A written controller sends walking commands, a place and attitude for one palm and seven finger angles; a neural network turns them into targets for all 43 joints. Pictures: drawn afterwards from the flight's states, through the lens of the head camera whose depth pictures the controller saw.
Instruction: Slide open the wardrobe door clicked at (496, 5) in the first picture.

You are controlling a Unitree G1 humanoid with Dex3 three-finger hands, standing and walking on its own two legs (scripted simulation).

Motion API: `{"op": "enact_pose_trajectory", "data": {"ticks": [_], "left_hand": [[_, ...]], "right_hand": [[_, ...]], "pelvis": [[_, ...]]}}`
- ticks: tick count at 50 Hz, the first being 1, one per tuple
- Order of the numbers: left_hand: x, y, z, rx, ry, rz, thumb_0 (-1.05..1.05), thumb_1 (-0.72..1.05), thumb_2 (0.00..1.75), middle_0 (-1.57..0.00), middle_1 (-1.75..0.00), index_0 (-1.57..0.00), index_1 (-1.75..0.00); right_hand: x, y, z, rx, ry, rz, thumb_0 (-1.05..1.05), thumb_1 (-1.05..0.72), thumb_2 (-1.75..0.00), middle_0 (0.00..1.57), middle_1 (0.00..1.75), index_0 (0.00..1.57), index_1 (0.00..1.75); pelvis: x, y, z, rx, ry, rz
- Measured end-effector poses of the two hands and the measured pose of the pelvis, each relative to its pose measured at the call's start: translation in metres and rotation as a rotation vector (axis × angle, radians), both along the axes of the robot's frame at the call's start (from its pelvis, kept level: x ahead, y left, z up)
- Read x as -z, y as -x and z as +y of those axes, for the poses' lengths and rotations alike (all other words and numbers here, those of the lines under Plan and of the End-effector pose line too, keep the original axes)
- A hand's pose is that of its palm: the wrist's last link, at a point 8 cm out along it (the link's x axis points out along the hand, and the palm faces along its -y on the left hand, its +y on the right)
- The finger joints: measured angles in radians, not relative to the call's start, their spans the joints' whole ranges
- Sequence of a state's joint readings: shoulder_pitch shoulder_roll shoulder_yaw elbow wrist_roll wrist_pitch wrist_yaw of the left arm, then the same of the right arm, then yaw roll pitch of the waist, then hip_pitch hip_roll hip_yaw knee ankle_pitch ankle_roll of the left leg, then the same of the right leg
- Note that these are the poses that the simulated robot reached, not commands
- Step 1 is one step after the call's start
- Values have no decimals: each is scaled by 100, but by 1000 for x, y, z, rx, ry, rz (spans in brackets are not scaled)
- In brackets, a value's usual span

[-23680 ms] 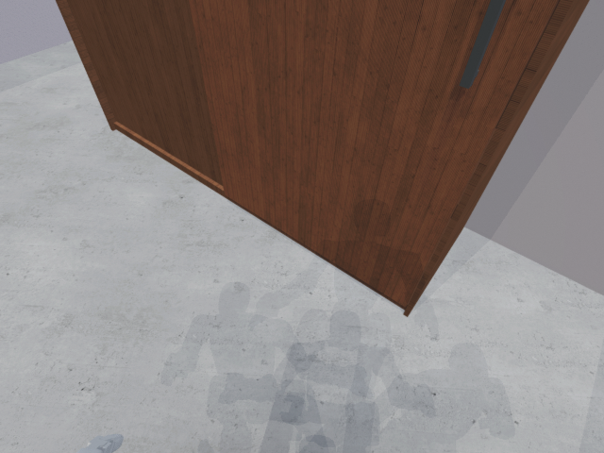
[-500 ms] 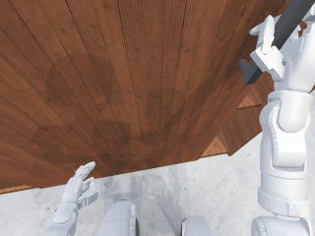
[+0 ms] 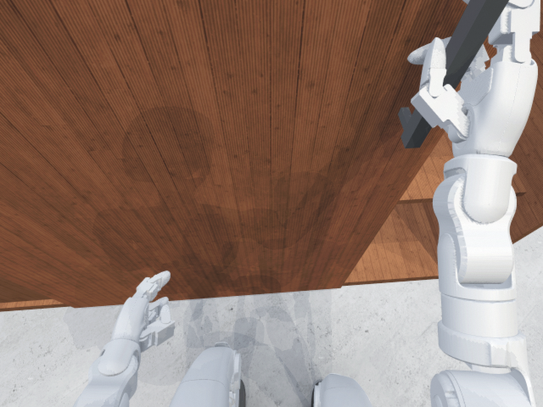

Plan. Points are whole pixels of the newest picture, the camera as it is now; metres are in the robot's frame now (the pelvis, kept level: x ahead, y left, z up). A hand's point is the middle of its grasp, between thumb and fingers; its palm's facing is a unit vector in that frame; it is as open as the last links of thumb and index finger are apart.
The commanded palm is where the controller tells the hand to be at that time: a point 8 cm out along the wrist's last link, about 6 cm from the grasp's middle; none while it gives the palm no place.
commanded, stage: step sideways, sliding the door along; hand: right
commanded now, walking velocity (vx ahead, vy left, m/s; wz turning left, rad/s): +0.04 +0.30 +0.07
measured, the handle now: (455, 35) +0.42 -0.19 +0.27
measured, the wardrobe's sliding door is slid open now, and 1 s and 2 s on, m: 0.40 0.48 0.48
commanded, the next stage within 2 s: stop walking and hold the door there in 0.48 s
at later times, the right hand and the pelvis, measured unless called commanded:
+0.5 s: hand (332, 87) +0.38 -0.07 +0.25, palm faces +0.39 +0.92 +0.01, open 6.9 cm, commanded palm +0.35 -0.04 +0.23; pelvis -0.05 +0.16 +0.00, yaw +2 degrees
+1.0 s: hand (338, 84) +0.38 -0.07 +0.25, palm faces +0.53 +0.84 -0.14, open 7.0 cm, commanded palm +0.34 -0.10 +0.22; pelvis -0.04 +0.22 +0.01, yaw +7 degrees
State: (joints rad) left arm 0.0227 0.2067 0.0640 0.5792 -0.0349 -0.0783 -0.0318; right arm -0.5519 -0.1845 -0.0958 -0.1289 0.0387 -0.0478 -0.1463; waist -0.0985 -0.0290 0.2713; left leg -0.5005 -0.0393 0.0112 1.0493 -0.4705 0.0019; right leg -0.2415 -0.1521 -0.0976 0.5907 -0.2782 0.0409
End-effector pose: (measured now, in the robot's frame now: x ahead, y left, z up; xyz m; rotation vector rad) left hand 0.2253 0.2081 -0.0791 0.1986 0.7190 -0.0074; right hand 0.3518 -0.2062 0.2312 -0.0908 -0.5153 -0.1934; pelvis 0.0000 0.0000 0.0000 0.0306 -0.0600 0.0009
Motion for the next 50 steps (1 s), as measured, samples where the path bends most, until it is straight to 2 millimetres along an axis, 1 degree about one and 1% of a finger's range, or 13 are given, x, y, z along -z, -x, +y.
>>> {"op": "enact_pose_trajectory", "data": {"ticks": [4, 7, 11, 13, 15, 19, 25, 30, 33, 37, 42, 46, 50], "left_hand": [[-4, 28, 24, -29, 11, 32, 2, 91, 90, -20, -30, -20, -30], [-1, 44, 43, -50, 28, 40, 2, 91, 90, -20, -30, -20, -30], [13, 57, 76, -65, 71, 16, 2, 91, 90, -20, -30, -20, -30], [23, 61, 96, -79, 77, 8, 2, 91, 90, -20, -30, -20, -30], [29, 67, 116, -108, 56, 26, 2, 91, 90, -20, -30, -20, -30], [29, 83, 149, -147, -23, 66, 2, 91, 90, -20, -30, -20, -30], [15, 102, 178, -99, -28, 117, 2, 91, 90, -20, -30, -20, -30], [16, 103, 202, -74, -8, 111, 2, 91, 90, -20, -30, -20, -30], [26, 97, 225, -98, 12, 81, 2, 91, 90, -20, -30, -20, -30], [29, 102, 261, -193, -12, 56, 2, 91, 90, -20, -30, -20, -30], [18, 125, 290, -245, -104, 82, 2, 91, 90, -20, -30, -20, -30], [5, 145, 302, -306, -144, 85, 2, 91, 90, -20, -30, -20, -30], [-6, 167, 301, -341, -137, 68, 2, 91, 90, -20, -30, -20, -30]], "right_hand": [[-3, 2, 27, -21, -34, 35, -1, -77, -82, 45, 143, 11, 115], [-4, 3, 47, -14, -47, 50, 0, -77, -84, 44, 142, 10, 118], [-4, 4, 73, 42, -31, 47, -1, -76, -85, 46, 143, 8, 119], [-4, 5, 86, 83, -17, 49, -2, -76, -86, 48, 143, 7, 118], [-5, 7, 90, 135, -17, 71, -2, -77, -86, 49, 143, 6, 118], [-6, 9, 92, 159, -37, 92, -2, -79, -86, 48, 142, 5, 116], [-8, 11, 97, 191, -84, 121, -1, -80, -85, 42, 141, 6, 113], [-10, 12, 101, 252, -96, 142, -1, -81, -87, 37, 144, 6, 114], [-9, 13, 97, 310, 23, 138, -5, -74, -87, 38, 145, 6, 114], [-16, 15, 94, 385, 119, 192, -9, -68, -85, 41, 143, 10, 117], [-18, 15, 94, 398, 89, 217, -8, -65, -85, 44, 141, 17, 121], [-16, 14, 95, 371, 34, 202, -6, -67, -86, 45, 140, 16, 121], [-18, 16, 98, 371, 23, 226, -5, -71, -84, 45, 140, 13, 120]], "pelvis": [[-7, 6, 23, -38, -39, -2], [-7, 11, 47, -59, -53, -2], [8, 16, 90, -60, -22, 2], [13, 22, 105, -50, -26, 0], [11, 28, 112, -39, -15, 13], [8, 36, 120, -34, -8, 29], [-1, 47, 155, -45, -22, -12], [2, 44, 190, -47, -41, -19], [14, 39, 215, -64, -8, 7], [9, 42, 220, -57, 15, 25], [3, 42, 220, -64, 36, 41], [3, 41, 218, -95, 24, 27], [-5, 42, 219, -127, 5, 35]]}}
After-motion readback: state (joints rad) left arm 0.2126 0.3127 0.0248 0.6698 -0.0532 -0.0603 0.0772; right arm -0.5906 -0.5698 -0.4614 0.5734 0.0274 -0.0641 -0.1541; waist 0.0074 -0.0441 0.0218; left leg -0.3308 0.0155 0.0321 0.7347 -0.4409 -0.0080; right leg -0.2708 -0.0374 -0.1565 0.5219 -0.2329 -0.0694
